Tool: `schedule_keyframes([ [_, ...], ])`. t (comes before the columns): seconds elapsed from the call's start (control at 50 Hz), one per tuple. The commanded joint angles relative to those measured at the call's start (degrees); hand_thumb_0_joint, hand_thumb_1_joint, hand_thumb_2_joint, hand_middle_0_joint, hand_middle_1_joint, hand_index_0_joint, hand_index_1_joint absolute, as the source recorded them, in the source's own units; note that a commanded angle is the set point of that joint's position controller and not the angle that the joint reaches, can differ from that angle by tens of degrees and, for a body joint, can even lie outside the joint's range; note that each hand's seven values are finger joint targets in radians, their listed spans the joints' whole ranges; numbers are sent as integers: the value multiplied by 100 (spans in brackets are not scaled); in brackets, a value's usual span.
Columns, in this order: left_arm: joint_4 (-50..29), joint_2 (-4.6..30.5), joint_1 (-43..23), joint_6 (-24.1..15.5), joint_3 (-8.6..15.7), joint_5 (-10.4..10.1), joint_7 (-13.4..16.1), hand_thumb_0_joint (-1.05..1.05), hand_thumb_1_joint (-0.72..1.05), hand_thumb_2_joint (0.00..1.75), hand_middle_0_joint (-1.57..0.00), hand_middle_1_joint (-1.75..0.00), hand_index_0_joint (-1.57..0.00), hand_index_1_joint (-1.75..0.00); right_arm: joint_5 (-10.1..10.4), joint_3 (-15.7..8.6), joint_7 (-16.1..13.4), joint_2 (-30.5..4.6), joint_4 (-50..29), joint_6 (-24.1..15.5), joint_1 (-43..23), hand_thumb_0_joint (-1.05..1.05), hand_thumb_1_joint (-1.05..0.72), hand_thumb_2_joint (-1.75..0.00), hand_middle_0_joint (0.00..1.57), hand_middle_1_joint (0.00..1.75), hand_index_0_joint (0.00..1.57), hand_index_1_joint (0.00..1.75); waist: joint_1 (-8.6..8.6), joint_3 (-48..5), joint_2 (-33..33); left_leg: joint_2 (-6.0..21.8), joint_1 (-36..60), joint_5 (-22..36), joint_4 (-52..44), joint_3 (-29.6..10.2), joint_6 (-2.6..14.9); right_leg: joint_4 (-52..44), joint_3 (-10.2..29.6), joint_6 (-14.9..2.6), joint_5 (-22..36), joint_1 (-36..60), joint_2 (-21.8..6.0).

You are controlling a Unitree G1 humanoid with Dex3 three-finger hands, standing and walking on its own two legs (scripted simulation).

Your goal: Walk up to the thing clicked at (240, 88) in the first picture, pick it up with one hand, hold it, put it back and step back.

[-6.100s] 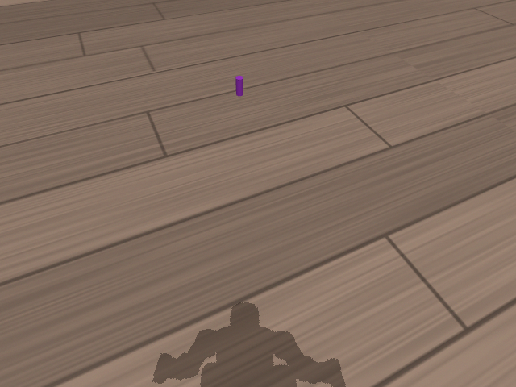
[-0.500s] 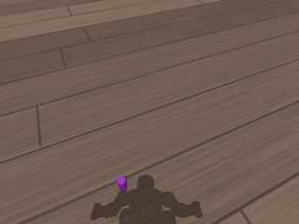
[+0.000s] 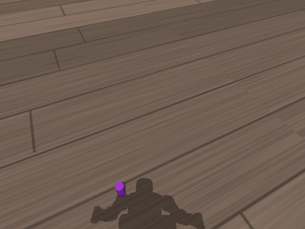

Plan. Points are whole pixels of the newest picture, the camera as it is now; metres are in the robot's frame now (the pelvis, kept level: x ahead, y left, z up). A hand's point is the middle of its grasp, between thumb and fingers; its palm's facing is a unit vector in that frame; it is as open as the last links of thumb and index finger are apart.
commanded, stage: walk up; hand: left
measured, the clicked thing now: (120, 189) +0.46 +0.19 -0.72
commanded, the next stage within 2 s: stand in 0.12 s
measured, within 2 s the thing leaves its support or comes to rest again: neither
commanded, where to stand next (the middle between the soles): +0.11 -0.02 m, yaw -1 degrees
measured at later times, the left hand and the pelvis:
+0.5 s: hand out of the picture +0.09 +0.25 -0.15, palm faces -0.02 -0.94 -0.34, open 7.4 cm; pelvis +0.02 -0.01 +0.00, yaw +0 degrees
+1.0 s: hand out of the picture +0.10 +0.24 -0.15, palm faces -0.02 -0.94 -0.34, open 7.4 cm; pelvis +0.02 -0.01 +0.00, yaw +0 degrees
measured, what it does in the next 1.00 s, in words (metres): stands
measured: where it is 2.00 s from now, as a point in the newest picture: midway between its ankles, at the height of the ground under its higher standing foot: outside the picture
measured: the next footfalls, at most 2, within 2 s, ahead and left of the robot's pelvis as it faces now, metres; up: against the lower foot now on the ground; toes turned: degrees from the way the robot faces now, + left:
none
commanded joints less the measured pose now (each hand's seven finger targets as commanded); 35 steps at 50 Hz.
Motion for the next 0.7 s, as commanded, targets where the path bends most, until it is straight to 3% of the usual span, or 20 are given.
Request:
schedule_keyframes([
  [0.0,-378,1241,-277,-112,244,16,113,0,90,90,-20,-30,-20,-30,33,-230,-63,-1173,-369,-114,-283,0,-90,-90,20,30,20,30,9,-597,-89,495,163,428,-295,-472,230,-351,441,-250,418,109,-498],
  [0.08,-376,1248,-271,-111,245,27,116,0,90,90,-20,-30,-20,-30,32,-242,-61,-1192,-399,-103,-326,0,-90,-90,20,30,20,30,-1,-518,-73,494,175,392,-303,-476,227,-370,428,-249,381,62,-485],
  [0.1,-371,1288,-197,-86,233,18,116,0,90,90,-20,-30,-20,-30,-21,-216,-82,-1140,-418,-132,-288,0,-90,-90,20,30,20,30,-24,-536,-236,572,174,315,-438,-513,177,-397,439,-232,116,-8,-501],
  [0.16,-390,1265,-173,-65,233,34,100,0,90,90,-20,-30,-20,-30,-26,-220,-83,-1222,-433,-141,-302,0,-90,-90,20,30,20,30,-15,-342,-38,524,-36,-334,-546,-544,182,-428,442,-227,-238,-64,-478],
  [0.2,-403,1280,-163,-77,235,40,101,0,90,90,-20,-30,-20,-30,-24,-230,-83,-1210,-467,-150,-335,0,-90,-90,20,30,20,30,-7,-488,-120,576,116,27,-477,-532,210,-405,465,-244,-68,-25,-521],
  [0.26,-432,1256,-110,-130,220,22,100,0,90,90,-20,-30,-20,-30,-12,-224,-90,-1212,-461,-201,-310,0,-90,-90,20,30,20,30,-11,-731,13,593,364,969,-300,-467,192,-352,473,-230,806,184,-569],
  [0.38,-438,1290,-71,-95,225,25,96,0,90,90,-20,-30,-20,-30,-1,-201,-103,-1196,-460,-197,-337,0,-90,-90,20,30,20,30,1,-606,13,580,325,666,-383,-434,156,-390,439,-231,553,127,-538],
  [0.5,-436,1302,-71,-118,217,13,108,0,90,90,-20,-30,-20,-30,2,-198,-107,-1206,-447,-190,-302,0,-90,-90,20,30,20,30,-10,-711,-42,617,446,1126,-294,-406,171,-342,440,-241,1050,276,-580],
  [0.58,-428,1281,-57,-117,215,18,115,0,90,90,-20,-30,-20,-30,10,-195,-113,-1213,-453,-182,-346,0,-90,-90,20,30,20,30,-2,-657,-55,609,457,1073,-278,-375,174,-380,428,-232,1094,261,-575],
  [0.68,-435,1314,-67,-92,234,29,115,0,90,90,-20,-30,-20,-30,-3,-193,-107,-1200,-473,-161,-361,0,-90,-90,20,30,20,30,11,-489,-104,576,318,532,-402,-393,157,-463,400,-235,466,151,-529],
])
